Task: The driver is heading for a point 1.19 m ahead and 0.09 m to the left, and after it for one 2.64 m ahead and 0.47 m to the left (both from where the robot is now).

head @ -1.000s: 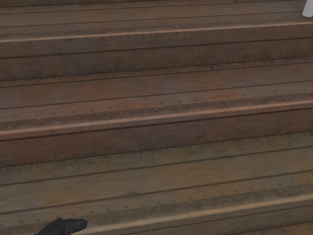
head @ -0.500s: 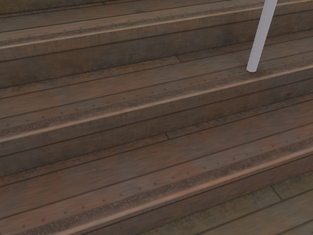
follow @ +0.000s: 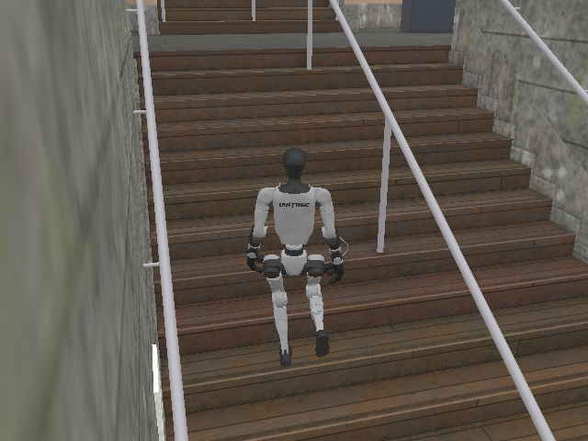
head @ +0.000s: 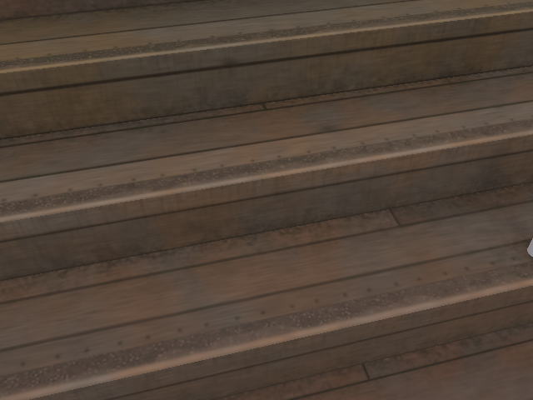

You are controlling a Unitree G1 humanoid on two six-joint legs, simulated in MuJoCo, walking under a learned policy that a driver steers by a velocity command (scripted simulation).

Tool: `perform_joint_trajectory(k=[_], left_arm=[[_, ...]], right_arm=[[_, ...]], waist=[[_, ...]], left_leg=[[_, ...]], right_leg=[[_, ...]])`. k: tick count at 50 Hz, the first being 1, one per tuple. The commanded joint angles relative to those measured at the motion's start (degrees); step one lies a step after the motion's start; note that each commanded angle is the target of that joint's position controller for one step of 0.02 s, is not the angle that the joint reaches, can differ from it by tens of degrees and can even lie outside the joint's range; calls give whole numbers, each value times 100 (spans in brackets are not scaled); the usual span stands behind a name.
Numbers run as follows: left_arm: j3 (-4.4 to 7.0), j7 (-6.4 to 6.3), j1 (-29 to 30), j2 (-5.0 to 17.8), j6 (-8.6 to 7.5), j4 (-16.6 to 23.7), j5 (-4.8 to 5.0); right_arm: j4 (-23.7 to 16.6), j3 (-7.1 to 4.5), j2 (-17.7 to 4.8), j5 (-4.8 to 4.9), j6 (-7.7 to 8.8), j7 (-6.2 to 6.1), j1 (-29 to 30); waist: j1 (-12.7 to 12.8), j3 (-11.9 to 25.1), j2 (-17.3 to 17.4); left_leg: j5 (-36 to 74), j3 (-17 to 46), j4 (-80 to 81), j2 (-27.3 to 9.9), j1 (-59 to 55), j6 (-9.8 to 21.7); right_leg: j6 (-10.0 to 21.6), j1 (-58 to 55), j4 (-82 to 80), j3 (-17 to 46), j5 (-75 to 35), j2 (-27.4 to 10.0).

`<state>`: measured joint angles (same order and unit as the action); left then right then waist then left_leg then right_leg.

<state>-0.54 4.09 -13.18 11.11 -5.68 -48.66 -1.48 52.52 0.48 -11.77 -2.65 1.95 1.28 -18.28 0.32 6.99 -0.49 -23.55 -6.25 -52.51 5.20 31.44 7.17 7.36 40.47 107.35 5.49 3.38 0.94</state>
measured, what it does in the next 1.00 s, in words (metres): climbs: right foot 0.17 m higher, then left foot 0.16 m higher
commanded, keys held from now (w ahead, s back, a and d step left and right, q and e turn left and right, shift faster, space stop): w+q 0.46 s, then w+e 0.54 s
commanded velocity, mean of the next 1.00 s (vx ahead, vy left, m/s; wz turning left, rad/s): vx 0.50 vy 0.00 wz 0.17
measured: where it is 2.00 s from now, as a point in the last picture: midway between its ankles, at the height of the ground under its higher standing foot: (255, 118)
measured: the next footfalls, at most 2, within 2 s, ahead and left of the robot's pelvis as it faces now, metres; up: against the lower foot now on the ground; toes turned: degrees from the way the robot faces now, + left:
right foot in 0.38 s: +0.43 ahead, -0.08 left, +0.17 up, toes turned +12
left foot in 0.92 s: +0.59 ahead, +0.32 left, +0.33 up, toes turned +20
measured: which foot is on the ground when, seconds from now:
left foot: down 0.00-0.38, up 0.40-0.90, down 0.92-1.00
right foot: up 0.00-0.36, down 0.38-0.94, up 0.96-1.00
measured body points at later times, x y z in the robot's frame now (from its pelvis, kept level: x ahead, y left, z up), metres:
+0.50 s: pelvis +0.27 -0.01 +0.15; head +0.26 -0.01 +0.60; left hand +0.35 +0.27 +0.05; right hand +0.41 -0.22 +0.02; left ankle +0.14 +0.07 -0.37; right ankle +0.39 -0.09 -0.52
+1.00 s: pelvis +0.50 +0.15 +0.27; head +0.51 +0.15 +0.72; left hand +0.38 +0.34 +0.12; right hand +0.79 +0.04 +0.22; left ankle +0.56 +0.30 -0.35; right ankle +0.40 -0.05 -0.37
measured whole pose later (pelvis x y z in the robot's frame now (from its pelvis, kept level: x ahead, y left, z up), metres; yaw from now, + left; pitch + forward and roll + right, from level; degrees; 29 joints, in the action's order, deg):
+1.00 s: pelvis +0.50 +0.15 +0.27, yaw +8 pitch +3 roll +1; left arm 1.2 0.3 -30.4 6.9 -3.4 -59.3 0.2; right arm 35.8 4.0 -5.8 -1.4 5.3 1.6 2.1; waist 2.0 3.0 -0.3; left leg -29.9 -6.9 -72.8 -8.9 46.2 0.1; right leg 3.3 21.5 65.8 10.2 7.5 -1.7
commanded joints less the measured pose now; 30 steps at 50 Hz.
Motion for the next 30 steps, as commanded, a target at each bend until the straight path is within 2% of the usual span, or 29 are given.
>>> perform_joint_trajectory(k=[1,2,3,5,6,7,8,9,10,11,12,13,14,15,16,17,18,19,20,21,22,23,24,25,26,27,28,29,30], left_arm=[[-378,-39,-20,-802,-129,885,18],[-416,-83,-83,-773,-122,968,31],[-422,-133,-42,-650,-78,1010,57],[-479,-213,727,-531,-47,1327,-75],[-522,-273,1043,-771,-66,1360,-107],[-569,-307,1166,-846,-92,1430,-86],[-652,-305,1513,-1028,-105,1560,-33],[-710,-292,1791,-1026,-168,1706,58],[-760,-258,2309,-1041,-229,1877,51],[-794,-231,2816,-1045,-275,2099,38],[-781,-218,3111,-969,-311,2221,50],[-816,-205,3514,-903,-301,2368,12],[-861,-231,3978,-1073,-275,2656,-36],[-759,-212,3840,-795,-199,2616,35],[-562,-279,2946,-549,-227,2427,86],[-230,-384,2140,-1,-259,2328,93],[78,-395,680,607,-210,1863,113],[303,-348,-745,1244,-184,1451,97],[430,-388,-1484,1570,-104,930,-131],[439,-579,-1215,1404,68,836,-180],[231,-731,-687,559,211,631,24],[20,-727,-263,-195,299,265,2],[-153,-647,-208,-826,279,-195,-84],[-181,-550,-142,-1021,241,-497,-193],[-182,-448,-169,-1085,241,-768,-200],[-164,-323,-266,-934,235,-869,-175],[-173,-253,-206,-885,223,-932,-151],[-175,-215,2,-726,213,-874,-153],[-206,-193,147,-613,174,-830,-140]], right_arm=[[189,183,522,63,61,196,-36],[184,179,468,79,42,219,10],[104,169,362,94,39,246,172],[111,184,308,101,72,200,123],[284,172,241,53,110,175,-346],[367,159,198,65,120,124,-550],[590,146,114,101,85,81,-1023],[638,123,52,69,15,10,-1345],[654,88,27,162,-56,-39,-1676],[716,118,194,186,-116,-101,-2065],[717,117,267,184,-138,-174,-2215],[596,60,154,240,-148,-272,-2186],[597,-6,128,340,-126,-407,-2182],[561,-53,37,387,-88,-449,-2004],[477,-19,4,299,24,-431,-1305],[592,-75,-288,177,105,-417,-1700],[456,-199,-791,169,135,-421,-916],[115,-266,-979,133,228,-393,-40],[-231,-198,-348,134,372,-191,171],[-365,-75,330,-86,483,71,-32],[-716,-117,225,-56,488,299,433],[-1219,5,570,65,347,357,1098],[-1422,96,637,91,281,386,1142],[-1348,153,777,194,253,367,689],[-1330,253,970,321,220,343,421],[-1392,408,1226,344,232,327,326],[-1382,475,1265,398,215,314,261],[-1383,519,1145,386,190,275,280],[-1464,514,914,324,154,214,530]], waist=[[538,-779,-2],[640,-730,-106],[701,-759,-146],[543,-712,-15],[306,-543,387],[228,-627,466],[-16,-622,716],[-204,-723,646],[-465,-686,617],[-660,-696,562],[-736,-663,594],[-831,-695,509],[-744,-757,718],[-602,-664,633],[184,-69,1501],[572,978,1904],[1412,1424,2179],[2042,2010,1549],[1716,2565,-920],[1342,2643,-2679],[993,1323,-1875],[563,-74,-1131],[112,-742,-270],[-279,-819,100],[-527,-945,187],[-631,-963,245],[-746,-1073,123],[-864,-1087,91],[-882,-1104,114]], left_leg=[[752,2547,2912,-1051,-843,142],[982,2244,2867,-1009,-708,45],[1094,1975,2968,-940,-429,-45],[1172,1743,3217,-709,322,21],[1350,2053,3252,-808,-31,249],[1159,2261,3223,-792,-197,272],[1127,2689,3240,-931,-1057,257],[1004,2963,3288,-1091,-1760,242],[937,3128,3357,-1084,-2184,169],[1202,3336,3437,-1156,-2368,230],[1422,3478,3575,-1286,-2615,299],[1642,3422,4309,-1393,-2256,497],[1996,3589,4900,-1710,-2055,643],[2768,3079,5282,-1648,-2234,574],[5963,2432,4819,-1312,-1741,597],[9454,2237,3989,-1240,-2110,549],[11133,2223,2630,-1478,-2803,432],[10374,2306,1165,-1347,-2353,433],[7424,2089,-729,-507,-474,427],[1831,2517,-3694,417,1061,160],[1577,2472,-5526,103,1963,179],[1531,1956,-6547,-1,2563,183],[1461,1671,-6984,-175,2849,335],[1614,1760,-7316,-253,2834,452],[1667,1832,-7785,-257,3003,486],[1872,1847,-7803,-331,3353,512],[1942,1942,-7593,-380,3672,473],[2236,1845,-6994,-439,3657,332],[2695,1589,-6456,-448,3451,156]], right_leg=[[203,2764,1946,-81,116,-264],[164,2924,1872,-126,-54,-386],[52,2904,1368,-261,-237,-519],[-224,2461,361,-777,-783,-562],[-326,2822,1178,-1082,-772,-468],[-383,3145,1147,-1046,-698,-546],[-397,4127,1635,-1098,-292,-558],[-466,4856,1577,-1048,-44,-604],[-527,5075,888,-1124,133,-601],[-604,5078,337,-1105,150,-565],[-682,5056,-162,-1095,183,-555],[-785,4350,-1063,-1579,425,-474],[-768,3573,-1760,-1268,1152,-695],[-628,2708,-2823,-1716,1212,-568],[-387,356,-3733,-1830,1411,-108],[-293,-1411,-3739,-1875,1725,411],[-7,-1992,-4283,-833,2421,144],[352,-3302,-5126,501,2956,-435],[897,-5002,-7144,2992,3873,-1466],[1414,-5263,-9172,6194,4534,-2501],[1079,-4015,-9237,5842,5075,-2576],[854,-2517,-8908,4399,4529,-2440],[578,-1555,-8534,3032,3789,-2139],[261,-1221,-8356,2023,3055,-1902],[117,-990,-8436,1367,2559,-1681],[14,-1031,-8529,748,1864,-1529],[-30,-969,-8603,248,1623,-1383],[-23,-656,-8662,-220,1616,-1232],[32,-214,-8766,-606,1562,-1041]])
